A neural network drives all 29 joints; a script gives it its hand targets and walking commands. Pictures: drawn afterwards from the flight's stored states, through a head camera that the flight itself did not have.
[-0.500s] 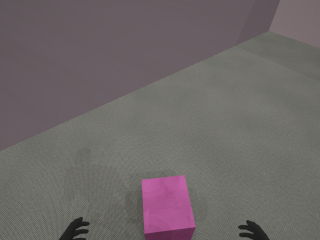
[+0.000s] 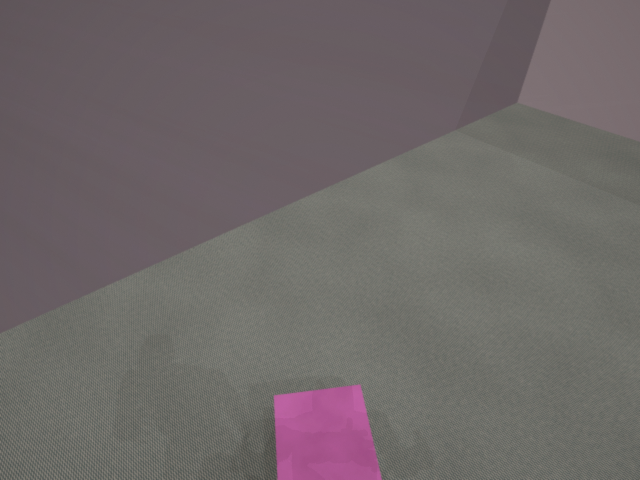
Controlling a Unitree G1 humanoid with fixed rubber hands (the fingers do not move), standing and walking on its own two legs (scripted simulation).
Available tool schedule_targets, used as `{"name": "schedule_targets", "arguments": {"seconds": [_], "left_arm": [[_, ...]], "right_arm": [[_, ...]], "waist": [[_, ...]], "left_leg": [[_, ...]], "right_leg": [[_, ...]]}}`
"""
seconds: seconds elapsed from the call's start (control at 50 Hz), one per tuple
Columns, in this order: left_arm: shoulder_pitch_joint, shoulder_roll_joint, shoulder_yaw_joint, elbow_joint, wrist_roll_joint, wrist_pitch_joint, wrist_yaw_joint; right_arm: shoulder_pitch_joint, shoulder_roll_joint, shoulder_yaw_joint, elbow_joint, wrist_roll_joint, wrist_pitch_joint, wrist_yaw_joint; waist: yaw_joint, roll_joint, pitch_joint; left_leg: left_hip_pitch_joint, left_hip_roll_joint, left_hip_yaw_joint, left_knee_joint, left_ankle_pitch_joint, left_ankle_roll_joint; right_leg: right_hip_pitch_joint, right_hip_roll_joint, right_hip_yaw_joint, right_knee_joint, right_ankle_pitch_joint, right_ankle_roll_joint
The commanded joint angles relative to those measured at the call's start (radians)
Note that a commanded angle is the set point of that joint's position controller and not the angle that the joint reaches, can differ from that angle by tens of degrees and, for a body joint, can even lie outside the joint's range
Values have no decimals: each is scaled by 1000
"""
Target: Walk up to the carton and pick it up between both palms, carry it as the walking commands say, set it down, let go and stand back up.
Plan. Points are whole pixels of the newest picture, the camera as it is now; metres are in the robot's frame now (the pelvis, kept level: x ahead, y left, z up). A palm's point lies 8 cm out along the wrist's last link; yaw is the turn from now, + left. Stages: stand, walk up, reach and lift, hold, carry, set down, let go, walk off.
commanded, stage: stand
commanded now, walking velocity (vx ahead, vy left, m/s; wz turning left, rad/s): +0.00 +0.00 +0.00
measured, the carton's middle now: (324, 459) +0.42 +0.01 -0.65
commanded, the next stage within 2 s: none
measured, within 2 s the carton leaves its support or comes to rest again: neither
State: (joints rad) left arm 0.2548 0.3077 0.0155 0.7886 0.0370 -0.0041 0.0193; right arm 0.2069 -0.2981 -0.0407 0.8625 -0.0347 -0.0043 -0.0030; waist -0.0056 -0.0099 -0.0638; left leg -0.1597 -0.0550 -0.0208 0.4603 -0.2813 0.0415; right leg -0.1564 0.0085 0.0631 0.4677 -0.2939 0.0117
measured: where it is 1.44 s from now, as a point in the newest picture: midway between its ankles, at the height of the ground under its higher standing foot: outside the picture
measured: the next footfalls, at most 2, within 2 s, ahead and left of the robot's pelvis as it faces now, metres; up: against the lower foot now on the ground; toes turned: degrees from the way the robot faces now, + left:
none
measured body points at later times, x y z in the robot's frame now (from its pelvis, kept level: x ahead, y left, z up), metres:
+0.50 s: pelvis -0.03 -0.01 +0.01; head -0.06 -0.01 +0.46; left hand +0.04 +0.29 -0.12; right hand +0.04 -0.31 -0.12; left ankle -0.02 +0.10 -0.74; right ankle -0.03 -0.13 -0.74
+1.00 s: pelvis -0.03 -0.01 +0.01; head -0.05 -0.01 +0.46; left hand +0.03 +0.30 -0.12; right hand +0.04 -0.31 -0.12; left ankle -0.02 +0.10 -0.74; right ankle -0.03 -0.13 -0.74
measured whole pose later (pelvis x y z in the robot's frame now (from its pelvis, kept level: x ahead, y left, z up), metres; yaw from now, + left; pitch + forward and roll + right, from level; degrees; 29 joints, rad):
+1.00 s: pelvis -0.03 -0.01 +0.01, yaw +0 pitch -3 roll +0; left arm 0.20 0.36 -0.01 1.07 0.02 -0.02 0.01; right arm 0.16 -0.36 0.01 1.11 -0.01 -0.02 0.00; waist 0.00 0.00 -0.01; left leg -0.13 -0.04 -0.04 0.35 -0.18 0.02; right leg -0.12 0.02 0.07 0.35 -0.18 0.00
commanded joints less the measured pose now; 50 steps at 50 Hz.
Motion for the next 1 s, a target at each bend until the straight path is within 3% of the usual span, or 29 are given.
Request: {"name": "schedule_targets", "arguments": {"seconds": [0.0, 0.04, 0.06, 0.08, 0.1, 0.16, 0.18, 0.2, 0.22, 0.26, 0.32, 0.36, 0.44, 0.46, 0.48, 0.5, 0.52, 0.56, 0.58, 0.66, 0.74, 0.8, 0.82, 0.86, 0.88, 0.92, 0.94, 0.96, 0.98], "left_arm": [[-39, 198, 63, -47, -1, -33, 14], [-53, 218, 67, -47, 0, -37, 6], [-18, 215, 61, -30, 3, -39, 9], [-1, 196, 46, -6, 3, -44, 1], [4, 167, 44, 4, -5, -49, 0], [-57, 202, 50, 1, -2, -47, -3], [-73, 199, 44, 6, -1, -50, -7], [-50, 183, 41, 0, -10, -51, -4], [-29, 174, 34, 31, -10, -50, -4], [-43, 232, 42, 41, -4, -58, -5], [-26, 219, 35, 79, -11, -49, 1], [-51, 251, 41, 92, -10, -47, 7], [-22, 233, 25, 125, -6, -49, 6], [-33, 212, 25, 132, -11, -46, 5], [-73, 248, 28, 128, -5, -46, 4], [-40, 223, 19, 128, -23, -47, 6], [-24, 199, 10, 160, -11, -42, -4], [-25, 228, 21, 165, -10, -34, -5], [-61, 227, 17, 153, -10, -33, -5], [-67, 245, 20, 169, -12, -43, -2], [-71, 245, 22, 176, -27, -44, -1], [-93, 261, 27, 193, -16, -42, 0], [-97, 249, 22, 214, -13, -28, 1], [-59, 213, 5, 209, -28, -36, -5], [-90, 234, 15, 220, -16, -34, -2], [-111, 231, 13, 222, -21, -32, -2], [-97, 257, 15, 228, -18, -36, -3], [-94, 257, 15, 232, -17, -34, 0], [-115, 236, 10, 226, -17, -36, -4]], "right_arm": [[-62, -210, -45, -62, -9, -38, -10], [-79, -200, -45, -64, 6, -39, -9], [-101, -205, -41, -56, -2, -37, -4], [-64, -182, -31, -50, 9, -37, 0], [-54, -217, -33, -17, -7, -39, -4], [-59, -209, -29, -5, 3, -46, -1], [-34, -205, -26, 22, 4, -41, -7], [-51, -203, -22, 24, 8, -43, -5], [-70, -185, -12, 16, 8, -48, 2], [-71, -238, -22, 35, 12, -41, 0], [-77, -241, -20, 74, 13, -40, -7], [-57, -228, -13, 81, 10, -47, -11], [-46, -218, -2, 109, 10, -35, -6], [-49, -219, -2, 126, 13, -31, -14], [-45, -226, -5, 123, 22, -33, -9], [-74, -230, -4, 118, 17, -32, -9], [-31, -256, -5, 130, 20, -37, -6], [-44, -250, 0, 147, 16, -37, -7], [-33, -241, 1, 147, 17, -32, -9], [-58, -250, 0, 155, 15, -38, -9], [-93, -277, -2, 165, 18, -46, -14], [-113, -270, -1, 170, 23, -36, -12], [-109, -270, -1, 161, 26, -34, -9], [-85, -266, 12, 185, 32, -41, -13], [-105, -238, 18, 177, 25, -40, -11], [-80, -257, 11, 187, 25, -41, -15], [-103, -267, 15, 191, 21, -35, -11], [-88, -270, 4, 177, 28, -36, -6], [-85, -255, 15, 190, 26, -31, -9]], "waist": [[6, 35, 53], [1, 2, 52], [26, -13, 79], [4, -20, 87], [27, -15, 67], [-16, -13, 97], [-22, 30, 61], [3, -11, 41], [2, 52, 47], [1, -16, -6], [15, 16, 17], [-2, -12, 48], [0, 40, 73], [7, 34, 82], [-20, -25, 115], [15, -10, 94], [-6, 18, 103], [6, 2, 120], [-11, 10, 94], [6, -21, 46], [15, 65, 22], [23, -41, 78], [-1, 23, 111], [37, 29, 97], [9, -4, 69], [2, -11, 91], [20, -4, 71], [-6, 17, 73], [0, 29, 95]], "left_leg": [[-31, 137, -141, -92, 208, 1], [-27, 140, -153, -115, 128, 2], [-45, 141, -161, -119, 116, 14], [-42, 146, -155, -136, 84, 9], [-51, 150, -174, -125, 32, 18], [-22, 141, -147, -126, 89, 3], [-14, 139, -142, -123, 105, -6], [-6, 156, -173, -139, 96, 9], [-5, 153, -164, -136, 59, 5], [1, 140, -150, -133, 81, -2], [4, 145, -158, -148, 109, 1], [26, 149, -158, -144, 179, 2], [24, 153, -141, -138, 147, 3], [-10, 155, -153, -152, 113, 6], [-26, 151, -158, -165, 97, 6], [-21, 162, -162, -163, 110, 13], [-34, 151, -161, -168, 35, 1], [-44, 154, -175, -172, -35, 2], [-28, 153, -162, -163, 5, -5], [20, 153, -153, -164, 122, 1], [32, 160, -150, -166, 184, 9], [-10, 154, -161, -194, 118, 2], [-17, 154, -156, -184, 74, -1], [-27, 152, -166, -182, 108, -2], [19, 163, -165, -190, 82, 1], [4, 168, -184, -198, 80, 4], [21, 166, -171, -179, 111, 5], [12, 158, -162, -195, 78, -4], [11, 159, -173, -198, 89, 4]], "right_leg": [[-32, -89, 87, -86, 220, -21], [-48, -83, 93, -95, 139, -25], [-53, -83, 88, -97, 140, -32], [-70, -89, 99, -104, 82, -34], [-39, -91, 121, -136, 76, -39], [-61, -102, 137, -139, 130, -36], [-43, -98, 133, -140, 131, -37], [-53, -91, 123, -125, 110, -41], [-51, -82, 122, -136, 124, -34], [0, -77, 115, -144, 112, -27], [8, -87, 117, -140, 167, -30], [-18, -96, 130, -142, 195, -36], [-50, -100, 123, -153, 133, -36], [-31, -97, 127, -157, 130, -37], [-48, -95, 126, -162, 95, -37], [-39, -96, 118, -162, 102, -32], [-42, -92, 120, -168, 66, -37], [-48, -88, 130, -181, 25, -40], [-52, -98, 135, -167, 70, -43], [5, -96, 123, -171, 143, -34], [18, -100, 126, -170, 163, -41], [14, -99, 122, -170, 144, -37], [-15, -101, 125, -188, 133, -35], [6, -101, 119, -165, 132, -42], [-15, -99, 123, -180, 127, -39], [-16, -89, 119, -187, 104, -35], [-6, -101, 129, -187, 135, -36], [-7, -94, 106, -170, 140, -26], [-32, -104, 122, -172, 102, -38]]}}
